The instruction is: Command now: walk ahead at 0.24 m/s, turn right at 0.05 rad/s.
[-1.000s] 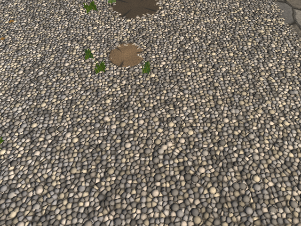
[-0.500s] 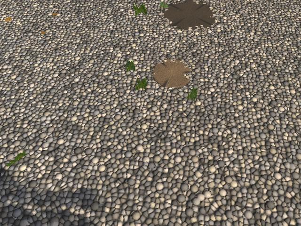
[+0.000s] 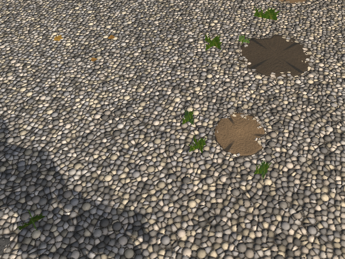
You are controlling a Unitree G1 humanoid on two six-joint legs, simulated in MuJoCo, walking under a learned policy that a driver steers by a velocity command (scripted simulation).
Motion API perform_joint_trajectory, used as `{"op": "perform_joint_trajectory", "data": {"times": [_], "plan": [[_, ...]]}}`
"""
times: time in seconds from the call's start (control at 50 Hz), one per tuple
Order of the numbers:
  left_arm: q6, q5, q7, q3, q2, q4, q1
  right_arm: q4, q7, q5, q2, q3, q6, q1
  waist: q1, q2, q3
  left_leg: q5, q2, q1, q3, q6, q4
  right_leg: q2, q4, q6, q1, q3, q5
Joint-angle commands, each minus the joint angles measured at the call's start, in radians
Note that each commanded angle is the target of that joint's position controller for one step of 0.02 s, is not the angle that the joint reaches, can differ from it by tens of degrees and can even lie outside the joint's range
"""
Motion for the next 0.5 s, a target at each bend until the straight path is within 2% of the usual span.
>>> {"op": "perform_joint_trajectory", "data": {"times": [0.02, 0.04, 0.06, 0.08, 0.12, 0.16, 0.2, 0.24, 0.28, 0.3, 0.32, 0.34, 0.36, 0.38, 0.4, 0.42, 0.46, 0.5], "plan": [[0.014, -0.002, 0.001, 0.01, 0.09, -0.029, 0.046, -0.098, -0.006, -0.021, -0.095, -0.026, -0.008, -0.031, 0.008, -0.068, -0.107, 0.048, 0.118, -0.194, 0.014, -0.025, -0.071, -0.269, -0.117, -0.215, 0.267, 0.296, 0.688], [0.019, 0.003, 0.003, 0.015, 0.106, -0.021, 0.046, -0.103, -0.007, -0.017, -0.06, -0.017, -0.005, -0.026, -0.007, -0.1, -0.116, 0.061, 0.114, -0.144, 0.031, -0.032, -0.17, -0.244, -0.123, -0.21, 0.237, 0.268, 0.73], [0.026, 0.004, 0.009, 0.028, 0.145, -0.02, 0.049, -0.108, -0.011, -0.011, -0.042, -0.012, -0.002, -0.027, -0.009, -0.13, -0.131, 0.07, 0.096, -0.107, 0.053, -0.043, -0.24, -0.235, -0.128, -0.218, 0.22, 0.252, 0.771], [0.035, 0.002, 0.015, 0.041, 0.183, -0.021, 0.053, -0.11, -0.017, -0.006, -0.043, -0.011, 0.0, -0.032, -0.01, -0.142, -0.153, 0.1, 0.081, -0.073, 0.061, -0.049, -0.295, -0.236, -0.132, -0.224, 0.212, 0.25, 0.771], [0.055, -0.013, 0.028, 0.057, 0.217, -0.028, 0.054, -0.111, -0.024, 0.0, -0.062, -0.014, 0.011, -0.051, -0.007, -0.142, -0.186, 0.191, 0.059, -0.017, 0.062, -0.052, -0.37, -0.232, -0.144, -0.215, 0.192, 0.254, 0.672], [0.074, -0.025, 0.036, 0.06, 0.213, -0.03, 0.06, -0.121, -0.028, 0.001, -0.074, -0.018, 0.027, -0.096, 0.003, -0.139, -0.176, 0.237, 0.048, 0.006, 0.051, -0.053, -0.413, -0.223, -0.156, -0.196, 0.16, 0.274, 0.496], [0.091, -0.031, 0.042, 0.06, 0.202, -0.031, 0.068, -0.138, -0.027, 0.001, -0.075, -0.019, 0.037, -0.147, 0.015, -0.148, -0.143, 0.243, 0.038, 0.016, 0.039, -0.05, -0.465, -0.207, -0.163, -0.181, 0.131, 0.309, 0.292], [0.105, -0.033, 0.049, 0.06, 0.194, -0.035, 0.07, -0.153, -0.022, 0.004, -0.078, -0.021, 0.031, -0.176, 0.017, -0.165, -0.112, 0.242, 0.029, 0.033, 0.03, -0.042, -0.553, -0.195, -0.151, -0.168, 0.128, 0.36, 0.166], [0.118, -0.037, 0.059, 0.057, 0.182, -0.051, 0.043, -0.144, -0.015, 0.007, -0.083, -0.028, 0.012, -0.135, -0.022, -0.166, -0.102, 0.354, 0.033, 0.133, 0.039, -0.021, -0.75, -0.161, -0.097, -0.13, 0.117, 0.389, 0.119], [0.122, -0.035, 0.063, 0.049, 0.156, -0.057, 0.061, -0.141, -0.015, 0.001, -0.115, -0.038, 0.005, -0.112, -0.022, -0.139, -0.113, 0.427, 0.098, 0.225, 0.012, 0.007, -0.815, -0.126, -0.042, -0.087, 0.073, 0.377, 0.041], [0.122, -0.019, 0.062, 0.032, 0.097, -0.067, 0.099, -0.151, -0.024, -0.02, -0.178, -0.051, 0.006, -0.083, -0.004, 0.02, -0.168, 0.578, 0.309, 0.354, -0.147, 0.086, -0.813, -0.055, 0.153, -0.032, -0.033, 0.283, -0.216], [0.115, -0.022, 0.062, 0.03, 0.088, -0.097, 0.135, -0.149, -0.018, -0.05, -0.22, -0.061, 0.019, -0.097, 0.032, 0.254, -0.146, 0.75, 0.48, 0.354, -0.365, 0.247, -0.849, 0.072, 0.329, 0.015, -0.208, 0.104, -0.516], [0.109, -0.013, 0.059, 0.051, 0.169, -0.083, 0.154, -0.161, -0.016, -0.045, -0.175, -0.052, 0.016, -0.11, 0.022, 0.205, -0.147, 0.776, 0.513, 0.326, -0.383, 0.31, -0.852, 0.002, 0.544, 0.054, -0.234, 0.102, -0.528], [0.116, -0.023, 0.056, 0.069, 0.208, -0.067, 0.163, -0.172, -0.016, -0.037, -0.124, -0.037, 0.012, -0.151, 0.033, 0.136, -0.127, 0.765, 0.452, 0.302, -0.281, 0.278, -0.837, -0.016, 0.634, 0.072, -0.239, 0.104, -0.466], [0.133, -0.025, 0.062, 0.074, 0.202, -0.047, 0.181, -0.18, -0.015, -0.026, -0.106, -0.032, 0.012, -0.196, 0.051, 0.095, -0.107, 0.729, 0.388, 0.28, -0.184, 0.233, -0.826, -0.031, 0.674, 0.094, -0.239, 0.094, -0.411], [0.148, -0.022, 0.066, 0.075, 0.194, -0.05, 0.177, -0.179, -0.014, -0.016, -0.104, -0.031, 0.013, -0.22, 0.051, 0.101, -0.091, 0.719, 0.365, 0.261, -0.133, 0.216, -0.827, -0.042, 0.7, 0.111, -0.25, 0.085, -0.359], [0.16, -0.028, 0.059, 0.061, 0.147, -0.079, 0.142, -0.169, -0.017, -0.02, -0.118, -0.034, 0.02, -0.213, 0.039, 0.116, -0.067, 0.738, 0.325, 0.217, -0.041, 0.218, -0.845, -0.049, 0.669, 0.133, -0.229, 0.041, -0.292], [0.159, -0.03, 0.05, 0.049, 0.12, -0.12, 0.087, -0.158, -0.024, -0.021, -0.133, -0.041, 0.029, -0.183, 0.012, 0.135, -0.08, 0.73, 0.332, 0.255, -0.005, 0.232, -0.85, -0.065, 0.564, 0.14, -0.223, 0.015, -0.257]]}}
Velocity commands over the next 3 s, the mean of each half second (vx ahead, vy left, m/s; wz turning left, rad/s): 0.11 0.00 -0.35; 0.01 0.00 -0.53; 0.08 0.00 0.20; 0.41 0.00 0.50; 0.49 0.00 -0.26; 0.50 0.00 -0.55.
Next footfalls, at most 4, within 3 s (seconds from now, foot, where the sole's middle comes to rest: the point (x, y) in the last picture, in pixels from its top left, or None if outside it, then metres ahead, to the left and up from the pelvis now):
0.32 left None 0.17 0.12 -0.77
0.70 right None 0.09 -0.14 -0.77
1.14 left None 0.20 0.07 -0.77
1.70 left None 0.33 0.09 -0.77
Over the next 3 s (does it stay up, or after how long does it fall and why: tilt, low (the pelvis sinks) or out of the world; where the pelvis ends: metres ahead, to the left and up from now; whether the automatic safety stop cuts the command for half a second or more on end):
stays up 0.92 -0.09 0.01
